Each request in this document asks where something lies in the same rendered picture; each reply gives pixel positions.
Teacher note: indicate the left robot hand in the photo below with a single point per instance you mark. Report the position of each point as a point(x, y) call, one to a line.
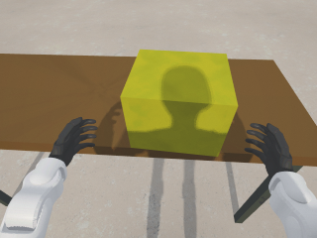
point(67, 143)

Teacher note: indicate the robot left forearm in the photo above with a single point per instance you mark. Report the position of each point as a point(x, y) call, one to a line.
point(29, 211)

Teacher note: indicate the carton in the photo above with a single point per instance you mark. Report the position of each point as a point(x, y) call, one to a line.
point(180, 102)

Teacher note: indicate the robot right forearm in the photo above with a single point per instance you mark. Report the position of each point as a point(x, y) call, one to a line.
point(294, 204)

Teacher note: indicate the table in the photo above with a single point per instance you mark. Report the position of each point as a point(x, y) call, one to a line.
point(40, 94)

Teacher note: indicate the right robot hand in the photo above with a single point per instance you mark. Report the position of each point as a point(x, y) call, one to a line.
point(275, 151)

